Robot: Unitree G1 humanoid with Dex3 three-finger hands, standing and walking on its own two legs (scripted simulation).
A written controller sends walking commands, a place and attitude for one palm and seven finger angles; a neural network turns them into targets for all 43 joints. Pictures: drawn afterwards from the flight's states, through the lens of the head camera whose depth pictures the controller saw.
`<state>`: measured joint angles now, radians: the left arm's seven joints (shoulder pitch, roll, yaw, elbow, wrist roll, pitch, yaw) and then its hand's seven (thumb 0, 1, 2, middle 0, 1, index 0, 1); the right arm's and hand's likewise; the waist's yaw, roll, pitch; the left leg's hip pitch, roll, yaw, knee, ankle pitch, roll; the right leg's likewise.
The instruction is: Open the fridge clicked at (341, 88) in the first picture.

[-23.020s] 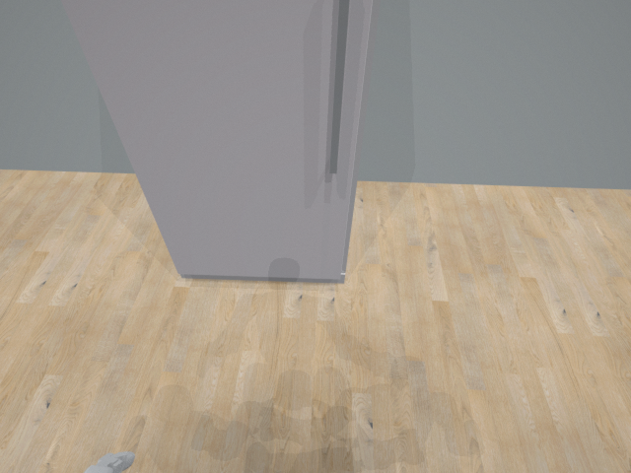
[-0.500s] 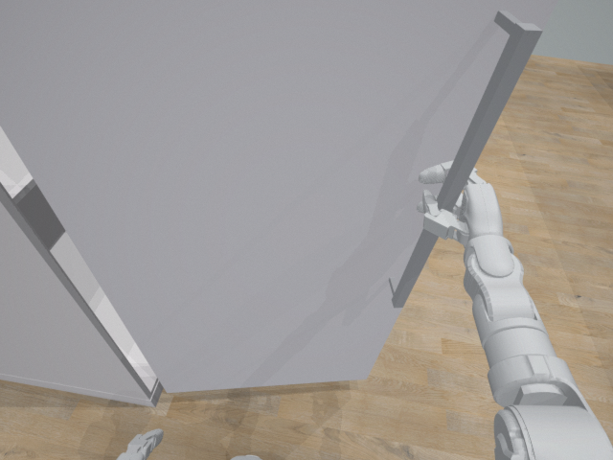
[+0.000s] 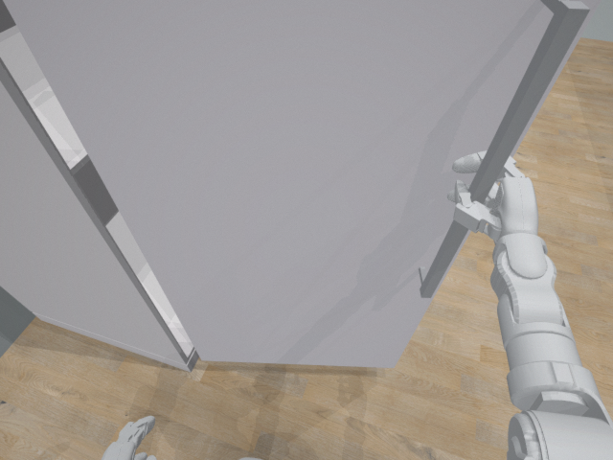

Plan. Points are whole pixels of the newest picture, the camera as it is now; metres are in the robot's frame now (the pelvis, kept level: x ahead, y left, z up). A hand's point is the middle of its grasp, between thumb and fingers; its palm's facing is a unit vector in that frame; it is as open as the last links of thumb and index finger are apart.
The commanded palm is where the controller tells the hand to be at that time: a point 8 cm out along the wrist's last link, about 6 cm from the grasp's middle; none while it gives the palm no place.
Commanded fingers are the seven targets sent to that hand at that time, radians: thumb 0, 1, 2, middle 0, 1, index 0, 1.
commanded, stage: stop walking and hold the door back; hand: right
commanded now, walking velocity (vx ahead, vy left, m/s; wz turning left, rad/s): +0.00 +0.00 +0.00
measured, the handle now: (468, 192) +0.47 -0.15 +0.11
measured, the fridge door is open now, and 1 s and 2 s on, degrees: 74 73 71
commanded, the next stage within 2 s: loosen the grip on the handle in 0.32 s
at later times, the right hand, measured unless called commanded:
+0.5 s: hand (465, 205) +0.43 -0.13 +0.12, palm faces -0.07 +0.97 -0.21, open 5.6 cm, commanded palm +0.39 -0.19 +0.13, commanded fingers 0.00 -0.30 -0.61 0.45 1.40 0.45 1.40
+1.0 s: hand (465, 207) +0.44 -0.14 +0.11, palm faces -0.03 +0.98 -0.21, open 14.0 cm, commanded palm +0.41 -0.19 +0.12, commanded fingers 0.00 0.55 -0.20 0.25 1.15 0.25 1.15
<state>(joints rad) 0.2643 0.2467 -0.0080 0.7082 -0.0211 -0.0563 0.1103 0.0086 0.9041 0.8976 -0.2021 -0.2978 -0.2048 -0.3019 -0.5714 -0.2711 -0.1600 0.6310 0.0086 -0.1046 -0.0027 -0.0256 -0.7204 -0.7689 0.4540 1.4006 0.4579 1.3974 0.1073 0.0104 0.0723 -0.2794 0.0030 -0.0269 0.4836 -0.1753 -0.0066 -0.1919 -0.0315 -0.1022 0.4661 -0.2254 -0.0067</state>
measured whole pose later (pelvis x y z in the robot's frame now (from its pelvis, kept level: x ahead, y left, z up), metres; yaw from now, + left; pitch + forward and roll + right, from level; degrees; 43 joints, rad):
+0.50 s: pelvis +0.01 -0.01 +0.00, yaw -2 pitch +1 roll -1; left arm 0.22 0.19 -0.01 0.69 -0.03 -0.09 0.05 0.01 0.90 0.90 -0.20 -0.30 -0.21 -0.30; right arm -0.66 -0.23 -0.08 0.69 -0.03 -0.11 0.08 -0.03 -0.63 -0.80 0.46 1.40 0.46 1.40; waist 0.03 0.03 0.02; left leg -0.34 0.04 -0.02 0.52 -0.20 -0.01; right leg -0.25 0.00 -0.09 0.49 -0.25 -0.01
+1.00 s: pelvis +0.00 +0.01 -0.01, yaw -2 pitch +5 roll -1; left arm 0.37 0.29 0.00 0.69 -0.04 -0.13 0.03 0.01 0.90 0.90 -0.20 -0.30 -0.20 -0.30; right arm -0.73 -0.34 -0.15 0.93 0.03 -0.33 0.12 -0.01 0.51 -0.22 0.34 1.25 0.32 1.23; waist 0.09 0.01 -0.02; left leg -0.48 0.01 0.01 0.61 -0.22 0.01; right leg -0.41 -0.03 -0.06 0.60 -0.28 0.00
